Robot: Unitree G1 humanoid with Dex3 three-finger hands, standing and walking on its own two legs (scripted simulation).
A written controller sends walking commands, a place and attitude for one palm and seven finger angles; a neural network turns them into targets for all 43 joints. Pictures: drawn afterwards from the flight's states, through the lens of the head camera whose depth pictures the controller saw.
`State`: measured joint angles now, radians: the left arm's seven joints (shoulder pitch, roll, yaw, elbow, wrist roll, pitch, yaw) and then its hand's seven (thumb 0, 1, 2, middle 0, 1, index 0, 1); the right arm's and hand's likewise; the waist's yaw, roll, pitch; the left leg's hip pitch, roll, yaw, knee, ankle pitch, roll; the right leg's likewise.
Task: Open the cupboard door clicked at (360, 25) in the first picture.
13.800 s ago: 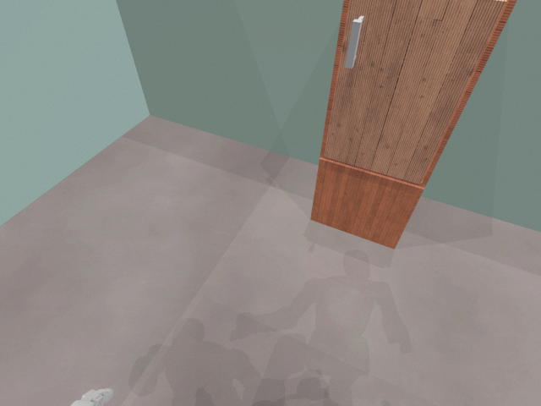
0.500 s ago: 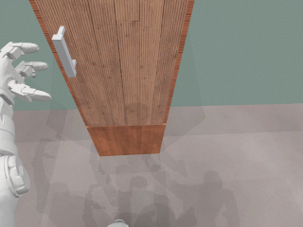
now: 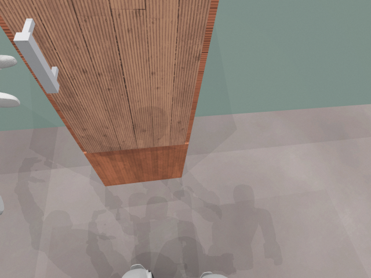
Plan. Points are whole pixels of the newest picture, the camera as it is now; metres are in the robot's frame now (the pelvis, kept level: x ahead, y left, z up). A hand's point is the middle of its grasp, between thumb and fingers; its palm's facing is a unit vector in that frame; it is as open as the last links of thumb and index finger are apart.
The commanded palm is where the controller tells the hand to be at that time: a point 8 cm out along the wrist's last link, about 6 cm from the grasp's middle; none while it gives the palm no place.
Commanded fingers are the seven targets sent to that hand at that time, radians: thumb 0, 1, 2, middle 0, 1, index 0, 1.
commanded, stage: move the hooked fingers beside the handle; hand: left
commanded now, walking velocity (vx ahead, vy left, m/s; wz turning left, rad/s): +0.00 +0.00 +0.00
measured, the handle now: (41, 58) +0.53 +0.25 +0.14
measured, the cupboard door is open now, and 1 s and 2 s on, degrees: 0 0 0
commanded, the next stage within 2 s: slide the fingers in behind the handle in 0.74 s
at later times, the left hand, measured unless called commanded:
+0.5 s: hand out of the picture +0.46 +0.32 +0.14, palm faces +0.09 -1.00 +0.03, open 14.0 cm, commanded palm +0.44 +0.37 +0.13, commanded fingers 0.00 -0.50 0.30 -0.30 -1.20 -0.30 -1.20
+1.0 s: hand out of the picture +0.47 +0.31 +0.14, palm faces +0.06 -1.00 +0.02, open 14.0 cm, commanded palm +0.45 +0.36 +0.13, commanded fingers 0.00 -0.50 0.30 -0.30 -1.20 -0.30 -1.20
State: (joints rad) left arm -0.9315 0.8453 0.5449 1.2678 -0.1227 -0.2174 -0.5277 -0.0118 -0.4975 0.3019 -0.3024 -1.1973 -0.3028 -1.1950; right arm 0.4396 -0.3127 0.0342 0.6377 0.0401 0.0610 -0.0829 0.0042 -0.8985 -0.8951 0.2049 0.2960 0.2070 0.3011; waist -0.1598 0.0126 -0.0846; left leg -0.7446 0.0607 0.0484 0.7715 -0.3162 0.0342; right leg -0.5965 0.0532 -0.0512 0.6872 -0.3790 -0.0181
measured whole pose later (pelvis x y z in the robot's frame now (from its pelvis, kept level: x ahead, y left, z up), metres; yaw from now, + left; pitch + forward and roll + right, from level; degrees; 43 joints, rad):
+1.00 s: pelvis -0.01 +0.01 +0.00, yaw +1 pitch +17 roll -4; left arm -0.94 0.80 0.50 1.25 -0.15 -0.24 -0.51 -0.01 -0.50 0.30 -0.30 -1.20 -0.30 -1.20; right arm 0.45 -0.30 0.04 0.64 0.04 0.09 -0.08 0.00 -0.90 -0.90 0.21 0.30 0.21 0.30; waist -0.16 0.02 -0.09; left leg -0.78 0.06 0.03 0.82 -0.33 0.04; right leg -0.62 0.05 -0.06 0.71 -0.39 -0.01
